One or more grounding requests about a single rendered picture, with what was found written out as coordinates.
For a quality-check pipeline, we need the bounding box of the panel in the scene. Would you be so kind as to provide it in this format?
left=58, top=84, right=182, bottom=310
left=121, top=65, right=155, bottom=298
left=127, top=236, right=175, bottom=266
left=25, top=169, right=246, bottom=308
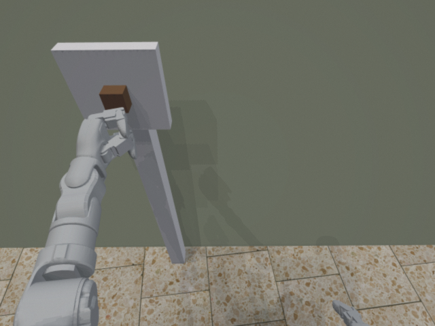
left=51, top=42, right=186, bottom=264

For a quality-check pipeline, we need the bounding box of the right robot hand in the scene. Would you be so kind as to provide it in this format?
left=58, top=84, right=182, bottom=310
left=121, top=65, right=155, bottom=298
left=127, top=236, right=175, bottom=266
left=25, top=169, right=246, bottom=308
left=332, top=300, right=369, bottom=326

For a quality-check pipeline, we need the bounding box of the robot left upper arm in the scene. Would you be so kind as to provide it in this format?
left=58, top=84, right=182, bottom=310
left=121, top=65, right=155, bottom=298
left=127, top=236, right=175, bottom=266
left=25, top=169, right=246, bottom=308
left=16, top=277, right=99, bottom=326

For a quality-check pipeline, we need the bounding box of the button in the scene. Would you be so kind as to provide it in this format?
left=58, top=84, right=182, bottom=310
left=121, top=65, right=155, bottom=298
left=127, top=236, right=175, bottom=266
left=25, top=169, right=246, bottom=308
left=99, top=86, right=132, bottom=113

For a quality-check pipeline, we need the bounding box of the robot left forearm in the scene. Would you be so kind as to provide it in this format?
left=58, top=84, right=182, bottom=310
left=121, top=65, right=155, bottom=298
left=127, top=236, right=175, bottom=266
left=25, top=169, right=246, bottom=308
left=13, top=157, right=107, bottom=326

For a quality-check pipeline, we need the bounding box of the left robot hand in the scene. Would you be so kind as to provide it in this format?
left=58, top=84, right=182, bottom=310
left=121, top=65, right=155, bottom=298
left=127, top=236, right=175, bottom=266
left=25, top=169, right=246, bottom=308
left=76, top=107, right=137, bottom=169

